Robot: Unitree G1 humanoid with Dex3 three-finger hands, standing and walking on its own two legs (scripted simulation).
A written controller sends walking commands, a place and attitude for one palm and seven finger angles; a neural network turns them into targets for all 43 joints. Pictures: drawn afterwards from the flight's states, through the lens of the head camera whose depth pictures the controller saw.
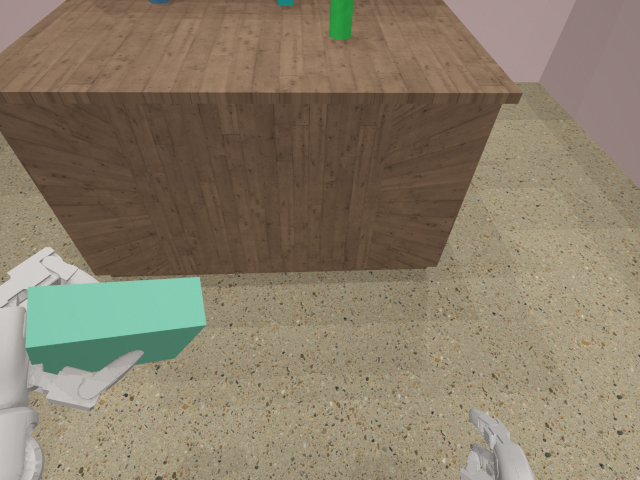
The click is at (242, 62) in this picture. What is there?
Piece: table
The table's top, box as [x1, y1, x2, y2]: [0, 0, 522, 103]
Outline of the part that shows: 0,53 0,103 517,103 522,93 442,0 354,0 351,36 348,39 344,40 333,39 328,35 330,0 293,0 292,5 279,6 276,0 170,0 162,4 154,4 148,0 66,0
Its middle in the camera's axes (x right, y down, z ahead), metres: -0.19 -0.60 +1.16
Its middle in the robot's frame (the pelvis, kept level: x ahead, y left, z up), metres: +1.27 +0.26 +0.03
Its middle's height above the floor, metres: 0.80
